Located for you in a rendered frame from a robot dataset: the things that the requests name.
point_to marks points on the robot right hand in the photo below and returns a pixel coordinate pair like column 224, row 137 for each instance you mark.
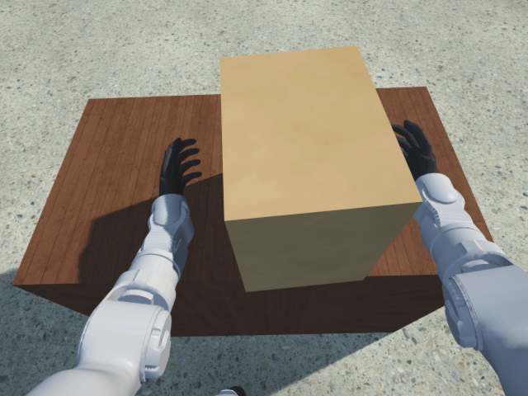
column 416, row 149

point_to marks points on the carton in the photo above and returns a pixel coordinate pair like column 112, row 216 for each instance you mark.
column 316, row 186

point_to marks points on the right robot forearm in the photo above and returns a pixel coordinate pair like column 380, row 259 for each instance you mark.
column 449, row 234

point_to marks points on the pedestal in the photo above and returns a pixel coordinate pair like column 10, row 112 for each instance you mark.
column 96, row 218

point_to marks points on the robot left upper arm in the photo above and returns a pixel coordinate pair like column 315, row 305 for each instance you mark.
column 125, row 345

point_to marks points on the left robot forearm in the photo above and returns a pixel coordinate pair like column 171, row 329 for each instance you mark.
column 157, row 267

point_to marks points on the robot right upper arm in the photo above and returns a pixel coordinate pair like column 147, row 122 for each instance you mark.
column 488, row 311

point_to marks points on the robot left hand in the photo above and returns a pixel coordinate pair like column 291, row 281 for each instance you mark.
column 171, row 179

